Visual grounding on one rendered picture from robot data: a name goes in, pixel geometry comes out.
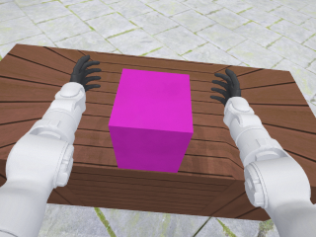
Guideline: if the left robot upper arm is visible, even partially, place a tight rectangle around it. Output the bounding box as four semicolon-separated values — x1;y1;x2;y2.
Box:
0;133;74;237

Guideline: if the carton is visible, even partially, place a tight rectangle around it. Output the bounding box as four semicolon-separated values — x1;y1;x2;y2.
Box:
108;68;194;173

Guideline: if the right robot upper arm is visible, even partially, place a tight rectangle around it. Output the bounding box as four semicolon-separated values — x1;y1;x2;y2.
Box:
244;156;316;237

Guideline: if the right robot hand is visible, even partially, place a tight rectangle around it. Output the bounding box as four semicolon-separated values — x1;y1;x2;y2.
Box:
210;68;242;107

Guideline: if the left robot forearm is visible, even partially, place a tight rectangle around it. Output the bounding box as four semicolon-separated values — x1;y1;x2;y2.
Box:
6;82;86;179

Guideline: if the left robot hand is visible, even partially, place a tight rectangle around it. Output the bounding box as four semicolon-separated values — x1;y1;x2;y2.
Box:
69;54;102;92

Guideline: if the pedestal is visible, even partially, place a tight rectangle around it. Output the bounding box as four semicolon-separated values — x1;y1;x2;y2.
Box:
0;43;316;221

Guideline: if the right robot forearm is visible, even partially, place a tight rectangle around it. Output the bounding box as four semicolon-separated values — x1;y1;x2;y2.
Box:
223;97;311;198

